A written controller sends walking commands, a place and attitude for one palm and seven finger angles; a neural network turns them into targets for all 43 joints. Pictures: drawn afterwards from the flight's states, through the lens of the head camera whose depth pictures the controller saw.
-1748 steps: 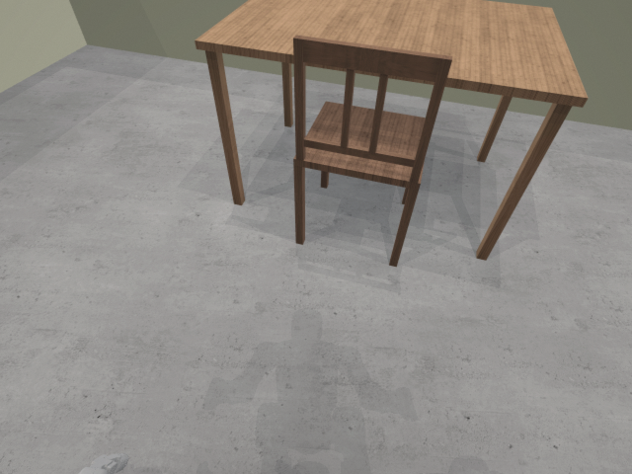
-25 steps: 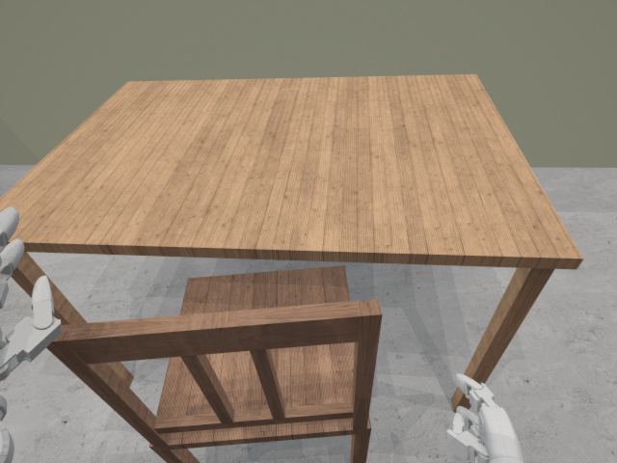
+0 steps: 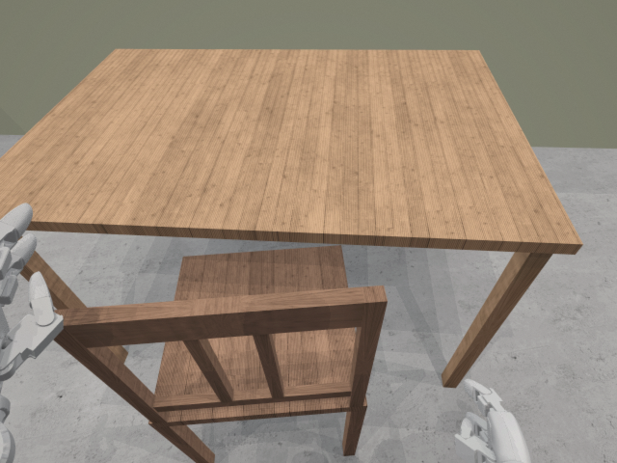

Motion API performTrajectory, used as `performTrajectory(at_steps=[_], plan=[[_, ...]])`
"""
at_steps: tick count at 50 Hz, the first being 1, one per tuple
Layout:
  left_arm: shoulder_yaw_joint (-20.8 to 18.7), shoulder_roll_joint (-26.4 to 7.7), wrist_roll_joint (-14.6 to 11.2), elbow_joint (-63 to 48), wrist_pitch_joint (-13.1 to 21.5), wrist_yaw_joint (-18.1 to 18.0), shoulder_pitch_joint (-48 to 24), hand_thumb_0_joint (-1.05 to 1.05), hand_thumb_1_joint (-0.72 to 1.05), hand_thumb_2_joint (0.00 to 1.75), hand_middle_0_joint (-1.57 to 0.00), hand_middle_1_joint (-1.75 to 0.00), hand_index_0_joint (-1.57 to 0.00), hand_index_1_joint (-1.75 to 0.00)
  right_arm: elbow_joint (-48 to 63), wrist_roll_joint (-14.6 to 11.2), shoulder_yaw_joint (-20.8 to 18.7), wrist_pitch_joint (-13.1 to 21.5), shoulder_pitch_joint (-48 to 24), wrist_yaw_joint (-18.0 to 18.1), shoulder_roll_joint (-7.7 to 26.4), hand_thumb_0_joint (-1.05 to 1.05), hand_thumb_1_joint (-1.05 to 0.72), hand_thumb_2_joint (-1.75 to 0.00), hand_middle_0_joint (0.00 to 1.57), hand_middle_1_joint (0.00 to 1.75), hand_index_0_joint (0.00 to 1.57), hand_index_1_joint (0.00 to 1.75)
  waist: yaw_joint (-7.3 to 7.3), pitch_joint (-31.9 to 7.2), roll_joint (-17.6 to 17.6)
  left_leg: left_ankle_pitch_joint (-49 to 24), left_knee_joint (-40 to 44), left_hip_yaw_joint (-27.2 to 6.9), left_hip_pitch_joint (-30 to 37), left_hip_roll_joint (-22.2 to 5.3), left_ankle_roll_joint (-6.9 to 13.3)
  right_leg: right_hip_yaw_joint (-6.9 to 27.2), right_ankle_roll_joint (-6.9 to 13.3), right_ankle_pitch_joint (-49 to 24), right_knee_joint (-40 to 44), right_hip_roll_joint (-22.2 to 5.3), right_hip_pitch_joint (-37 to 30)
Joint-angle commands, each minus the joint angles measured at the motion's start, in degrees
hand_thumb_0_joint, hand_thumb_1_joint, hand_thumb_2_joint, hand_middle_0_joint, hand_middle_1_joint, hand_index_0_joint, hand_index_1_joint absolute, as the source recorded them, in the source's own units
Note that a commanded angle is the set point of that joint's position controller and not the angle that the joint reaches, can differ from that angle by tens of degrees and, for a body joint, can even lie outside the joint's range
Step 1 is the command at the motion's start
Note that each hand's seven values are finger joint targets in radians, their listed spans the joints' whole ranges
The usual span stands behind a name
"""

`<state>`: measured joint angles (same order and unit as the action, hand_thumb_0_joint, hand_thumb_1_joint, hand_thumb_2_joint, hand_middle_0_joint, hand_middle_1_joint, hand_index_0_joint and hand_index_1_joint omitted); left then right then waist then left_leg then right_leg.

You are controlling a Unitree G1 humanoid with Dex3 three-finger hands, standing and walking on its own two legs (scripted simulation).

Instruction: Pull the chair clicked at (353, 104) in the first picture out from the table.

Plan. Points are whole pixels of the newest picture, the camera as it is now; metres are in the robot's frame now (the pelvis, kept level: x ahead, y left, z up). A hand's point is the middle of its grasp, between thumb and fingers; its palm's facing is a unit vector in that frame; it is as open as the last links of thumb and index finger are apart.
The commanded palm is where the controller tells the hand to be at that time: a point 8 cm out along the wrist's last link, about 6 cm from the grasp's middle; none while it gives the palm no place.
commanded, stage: step back with the hand held close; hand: left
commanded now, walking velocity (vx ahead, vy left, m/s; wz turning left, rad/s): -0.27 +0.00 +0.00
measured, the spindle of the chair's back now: (212, 369) +0.27 +0.20 -0.11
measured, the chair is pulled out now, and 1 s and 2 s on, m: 0.10 0.10 0.10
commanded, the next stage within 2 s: stop stepping back and stand still in 1.14 s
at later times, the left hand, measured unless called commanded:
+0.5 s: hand out of the picture +0.14 +0.29 +0.16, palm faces +0.38 -0.76 -0.53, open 7.4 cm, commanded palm +0.08 +0.32 +0.18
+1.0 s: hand out of the picture +0.07 +0.27 +0.17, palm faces +0.37 -0.77 -0.51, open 7.4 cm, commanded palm +0.00 +0.32 +0.18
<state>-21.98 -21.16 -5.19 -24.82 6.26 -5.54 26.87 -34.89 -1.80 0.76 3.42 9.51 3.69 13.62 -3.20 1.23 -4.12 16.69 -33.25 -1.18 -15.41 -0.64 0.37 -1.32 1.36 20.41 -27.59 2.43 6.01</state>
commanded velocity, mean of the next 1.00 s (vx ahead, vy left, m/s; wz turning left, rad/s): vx -0.32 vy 0.00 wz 0.02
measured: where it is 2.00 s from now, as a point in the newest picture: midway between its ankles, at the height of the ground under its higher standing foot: outside the picture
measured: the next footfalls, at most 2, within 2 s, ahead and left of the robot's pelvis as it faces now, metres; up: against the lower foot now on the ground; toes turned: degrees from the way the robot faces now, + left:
left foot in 0.80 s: -0.05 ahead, +0.15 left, +0.00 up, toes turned +1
left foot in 1.30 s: -0.19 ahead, +0.13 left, +0.00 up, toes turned +6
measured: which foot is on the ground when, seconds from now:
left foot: down 0.00-0.64, up 0.66-0.78, down 0.80-1.00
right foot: down 0.00-1.00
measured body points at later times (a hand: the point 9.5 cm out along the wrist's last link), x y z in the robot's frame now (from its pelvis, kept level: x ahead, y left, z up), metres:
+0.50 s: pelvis -0.07 +0.03 -0.01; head -0.03 +0.02 +0.44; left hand +0.11 +0.33 +0.19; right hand +0.11 -0.21 -0.10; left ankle +0.01 +0.12 -0.73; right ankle -0.06 -0.10 -0.73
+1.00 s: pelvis -0.14 +0.02 -0.01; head -0.10 +0.03 +0.44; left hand +0.04 +0.31 +0.20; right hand +0.03 -0.21 -0.10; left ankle -0.09 +0.15 -0.73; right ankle -0.12 -0.10 -0.73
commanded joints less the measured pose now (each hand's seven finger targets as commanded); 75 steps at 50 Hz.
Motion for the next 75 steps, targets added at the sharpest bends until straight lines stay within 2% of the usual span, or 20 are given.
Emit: performTrajectory(at_steps=[1,6,12,23,29,31,34,38,41,45,51,53,54,56,60,63,66,68,71,75], plan=[[-7.4,-10.4,0.4,-11.6,4.0,-0.5,3.0,0.00,0.90,0.90,-0.20,-0.30,-0.20,-0.30,9.7,0.0,-2.9,1.6,-5.5,0.5,6.1,0.00,-0.90,-0.90,0.20,0.30,0.20,0.30,1.35,-8.6,-3.0,-31.0,1.4,-3.2,10.9,-5.7,3.5,1.8,-1.9,-28.7,1.1,-6.3,7.7],[-8.8,-10.9,0.4,-11.5,2.8,-0.1,6.7,0.00,0.90,0.90,-0.20,-0.30,-0.20,-0.30,10.6,0.0,-3.9,0.0,-7.0,0.2,5.8,0.00,-0.90,-0.90,0.20,0.30,0.20,0.30,1.58,-9.8,-1.5,-30.4,3.0,-5.8,8.2,-8.6,3.6,0.9,-1.9,-10.9,1.0,-4.7,10.4],[-11.9,-15.1,-0.3,-16.6,3.9,-1.2,6.8,0.00,0.90,0.90,-0.20,-0.30,-0.20,-0.30,10.8,-0.8,-4.3,0.7,-7.0,1.3,5.5,0.00,-0.90,-0.90,0.20,0.30,0.20,0.30,2.46,-11.1,7.4,-16.4,-3.9,-3.8,2.4,-4.9,2.1,6.8,1.7,-22.2,3.3,-10.7,10.0],[-10.3,-12.2,0.7,-17.9,4.6,-3.2,5.6,0.00,0.90,0.90,-0.20,-0.30,-0.20,-0.30,9.5,0.7,-4.0,4.2,-5.6,1.8,6.2,0.00,-0.90,-0.90,0.20,0.30,0.20,0.30,2.56,-6.9,-9.5,6.7,15.8,-14.4,-6.7,-12.4,5.9,0.9,-2.3,6.5,-12.2,-1.7,13.2],[-10.0,-13.0,1.0,-19.1,4.3,-2.8,5.6,0.00,0.90,0.90,-0.20,-0.30,-0.20,-0.30,10.3,0.0,-4.0,5.2,-5.1,1.0,6.8,0.00,-0.90,-0.90,0.20,0.30,0.20,0.30,2.25,-7.1,0.1,11.6,6.6,-7.7,-10.2,-8.3,3.5,1.3,-1.0,-3.0,0.3,-4.4,8.5],[-11.0,-14.3,0.9,-17.7,4.1,-2.9,5.5,0.00,0.90,0.90,-0.20,-0.30,-0.20,-0.30,10.9,0.2,-4.5,4.4,-5.2,1.2,6.4,0.00,-0.90,-0.90,0.20,0.30,0.20,0.30,2.74,-3.2,9.6,19.6,-4.1,-3.7,-12.6,-2.8,0.8,10.5,3.3,12.5,8.5,-11.1,17.5],[-9.8,-13.6,0.6,-16.0,3.7,-3.8,4.1,0.00,0.90,0.90,-0.20,-0.30,-0.20,-0.30,8.5,0.1,-4.4,3.2,-5.1,0.9,4.5,0.00,-0.90,-0.90,0.20,0.30,0.20,0.30,3.46,-5.2,14.0,10.1,-29.9,-1.0,-7.2,0.0,-1.2,17.8,9.5,1.6,13.2,-22.8,23.4],[-11.3,-14.1,1.4,-16.7,5.3,-4.9,4.3,0.00,0.90,0.90,-0.20,-0.30,-0.20,-0.30,8.3,-0.1,-3.0,2.7,-6.3,1.6,3.8,0.00,-0.90,-0.90,0.20,0.30,0.20,0.30,4.38,-4.1,4.9,2.1,4.3,-0.5,-5.1,-2.4,0.0,5.2,2.3,-21.1,-3.3,-14.3,14.0],[-12.6,-14.8,1.2,-22.9,6.8,-5.3,4.8,0.00,0.90,0.90,-0.20,-0.30,-0.20,-0.30,8.0,1.5,-4.9,3.9,-5.5,1.5,4.6,0.00,-0.90,-0.90,0.20,0.30,0.20,0.30,3.13,-9.3,-12.6,-35.7,9.1,-16.6,1.8,-18.3,8.4,3.1,-2.8,7.5,-22.4,-3.3,21.2],[-12.0,-13.1,1.0,-27.9,6.6,-4.1,5.5,0.00,0.90,0.90,-0.20,-0.30,-0.20,-0.30,6.4,2.1,-5.7,5.9,-4.1,-0.1,5.0,0.00,-0.90,-0.90,0.20,0.30,0.20,0.30,2.35,-11.6,-13.1,-43.8,5.6,-9.7,4.6,-16.2,7.9,3.1,-3.0,6.1,-22.1,-3.1,19.9],[-13.2,-13.3,0.4,-22.8,6.4,-2.8,7.8,0.00,0.90,0.90,-0.20,-0.30,-0.20,-0.30,6.9,1.2,-4.9,6.6,-6.0,-0.4,5.2,0.00,-0.90,-0.90,0.20,0.30,0.20,0.30,1.66,-9.7,-4.0,-14.9,-0.7,-6.4,-3.5,-11.9,2.9,-0.5,-1.7,-16.3,4.0,-4.8,7.1],[-12.3,-12.9,0.5,-18.2,6.4,-2.2,7.2,0.00,0.90,0.90,-0.20,-0.30,-0.20,-0.30,6.7,0.2,-5.7,5.9,-4.4,-0.2,4.5,0.00,-0.90,-0.90,0.20,0.30,0.20,0.30,3.09,-9.0,10.7,2.3,-10.4,0.7,-8.9,-4.1,-0.3,6.4,2.2,-25.7,6.3,-12.8,7.8],[-11.7,-13.1,-0.1,-17.0,6.3,-2.2,7.2,0.00,0.90,0.90,-0.20,-0.30,-0.20,-0.30,7.4,-0.6,-6.9,5.3,-3.8,-0.1,4.4,0.00,-0.90,-0.90,0.20,0.30,0.20,0.30,3.06,-10.0,20.4,10.4,-22.0,1.7,-10.5,0.8,-2.0,17.4,6.6,-23.7,9.5,-20.8,10.6],[-11.7,-12.9,-0.3,-14.1,5.5,-2.8,9.6,0.00,0.90,0.90,-0.20,-0.30,-0.20,-0.30,6.7,-0.3,-6.6,4.1,-7.0,0.3,3.0,0.00,-0.90,-0.90,0.20,0.30,0.20,0.30,2.47,-9.9,17.3,14.1,-40.2,-4.0,-12.7,0.0,-2.6,17.8,10.3,-17.6,10.1,-25.2,13.1],[-11.6,-12.6,1.2,-13.3,5.2,-4.1,7.0,0.00,0.90,0.90,-0.20,-0.30,-0.20,-0.30,7.4,0.4,-3.5,1.5,-10.1,1.2,1.4,0.00,-0.90,-0.90,0.20,0.30,0.20,0.30,3.30,-6.7,13.5,13.2,-15.7,-0.4,-8.9,-1.4,-2.1,7.8,4.6,-24.3,3.2,-15.8,13.3],[-11.1,-13.8,1.6,-18.3,5.9,-5.2,7.1,0.00,0.90,0.90,-0.20,-0.30,-0.20,-0.30,6.6,0.8,-3.9,1.7,-4.9,2.2,3.7,0.00,-0.90,-0.90,0.20,0.30,0.20,0.30,4.20,-9.2,10.5,5.9,8.9,5.3,0.2,-0.3,-0.2,6.0,0.3,-9.4,1.9,-12.8,10.4],[-10.7,-14.9,2.3,-28.1,6.6,-6.3,5.2,0.00,0.90,0.90,-0.20,-0.30,-0.20,-0.30,8.6,1.4,-5.2,4.2,-3.3,1.8,6.7,0.00,-0.90,-0.90,0.20,0.30,0.20,0.30,3.98,-8.5,-13.2,-1.2,14.7,-12.8,1.0,-16.6,8.7,-0.6,-3.5,6.2,-18.4,-1.9,19.2],[-11.4,-15.3,2.8,-29.8,6.1,-6.6,3.4,0.00,0.90,0.90,-0.20,-0.30,-0.20,-0.30,8.1,1.5,-4.7,6.0,-4.3,1.2,4.5,0.00,-0.90,-0.90,0.20,0.30,0.20,0.30,4.97,-5.3,-16.9,12.2,19.8,-15.9,-9.1,-17.1,10.2,3.8,-2.8,6.6,-35.3,-2.1,19.3],[-10.6,-13.5,2.8,-24.8,5.7,-6.0,3.4,0.00,0.90,0.90,-0.20,-0.30,-0.20,-0.30,6.6,0.7,-5.4,6.6,-3.0,-1.0,6.1,0.00,-0.90,-0.90,0.20,0.30,0.20,0.30,3.55,-2.6,-10.8,2.0,10.3,-4.9,-6.2,-11.2,6.3,2.5,-2.5,2.9,-20.9,-3.4,18.0],[-9.7,-13.1,3.0,-13.2,5.2,-4.6,2.0,0.00,0.90,0.90,-0.20,-0.30,-0.20,-0.30,6.2,0.3,-3.8,5.6,-1.4,-0.8,6.3,0.00,-0.90,-0.90,0.20,0.30,0.20,0.30,3.68,-1.0,-3.8,16.4,3.8,-4.9,-10.8,-7.6,3.7,-2.0,-1.7,-5.6,2.0,-1.8,5.1]])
